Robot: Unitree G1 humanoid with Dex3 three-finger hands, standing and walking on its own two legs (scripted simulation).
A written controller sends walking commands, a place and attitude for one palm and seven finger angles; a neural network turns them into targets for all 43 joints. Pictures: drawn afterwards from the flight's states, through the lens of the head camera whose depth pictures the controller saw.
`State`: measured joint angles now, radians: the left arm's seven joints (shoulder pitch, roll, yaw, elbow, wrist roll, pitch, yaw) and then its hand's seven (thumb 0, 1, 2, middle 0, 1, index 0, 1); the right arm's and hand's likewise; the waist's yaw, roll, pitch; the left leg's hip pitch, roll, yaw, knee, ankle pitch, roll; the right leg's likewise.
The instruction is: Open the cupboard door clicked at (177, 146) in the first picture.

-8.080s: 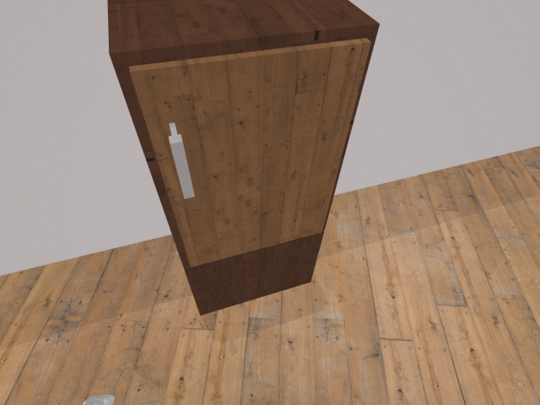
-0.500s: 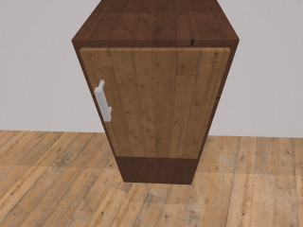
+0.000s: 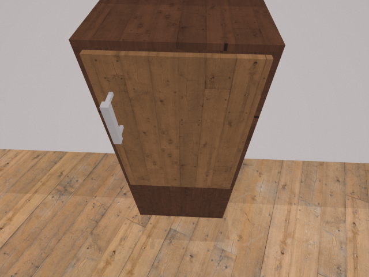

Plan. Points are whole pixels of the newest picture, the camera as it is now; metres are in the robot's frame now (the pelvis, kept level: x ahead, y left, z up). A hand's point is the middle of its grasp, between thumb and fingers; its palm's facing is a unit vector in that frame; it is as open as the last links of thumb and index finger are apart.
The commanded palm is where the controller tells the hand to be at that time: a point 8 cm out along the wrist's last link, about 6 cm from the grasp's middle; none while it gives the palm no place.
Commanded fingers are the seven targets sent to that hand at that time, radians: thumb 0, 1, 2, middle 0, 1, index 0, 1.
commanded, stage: shuffle to correct the standing spot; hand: left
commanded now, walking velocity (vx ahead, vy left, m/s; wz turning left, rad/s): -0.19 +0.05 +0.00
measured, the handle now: (114, 119) +0.47 +0.22 +0.05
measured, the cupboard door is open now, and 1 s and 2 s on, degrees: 0 0 0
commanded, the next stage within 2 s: come to a stop and stand still in 0.12 s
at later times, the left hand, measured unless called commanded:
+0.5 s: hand out of the picture -0.02 +0.21 -0.18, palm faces +0.04 -0.98 -0.19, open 7.4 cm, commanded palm none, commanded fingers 0.00 0.90 0.90 -0.20 -0.30 -0.20 -0.30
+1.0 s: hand out of the picture -0.05 +0.17 -0.18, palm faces +0.01 -0.98 -0.22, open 7.3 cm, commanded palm none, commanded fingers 0.00 0.90 0.90 -0.20 -0.30 -0.20 -0.30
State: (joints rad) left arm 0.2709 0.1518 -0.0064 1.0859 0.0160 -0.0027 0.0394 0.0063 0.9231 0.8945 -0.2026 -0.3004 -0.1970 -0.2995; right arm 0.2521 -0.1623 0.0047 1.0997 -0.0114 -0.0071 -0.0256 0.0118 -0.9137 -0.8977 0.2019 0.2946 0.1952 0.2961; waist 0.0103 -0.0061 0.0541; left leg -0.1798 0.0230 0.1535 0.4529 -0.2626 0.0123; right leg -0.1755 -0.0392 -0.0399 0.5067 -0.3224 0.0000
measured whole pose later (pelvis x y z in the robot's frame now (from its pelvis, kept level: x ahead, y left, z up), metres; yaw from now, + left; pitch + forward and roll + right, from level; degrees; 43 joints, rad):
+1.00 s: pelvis -0.06 +0.00 -0.01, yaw -1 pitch +0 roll +0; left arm 0.31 0.14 -0.01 1.07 0.01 -0.03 0.05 0.01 0.93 0.89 -0.20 -0.30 -0.20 -0.30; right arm 0.32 -0.15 0.01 1.07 -0.02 -0.02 -0.03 0.01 -0.91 -0.90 0.20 0.29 0.19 0.30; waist -0.01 0.03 0.01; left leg -0.25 0.01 0.06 0.59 -0.34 0.02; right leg -0.14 0.03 -0.06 0.53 -0.40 -0.05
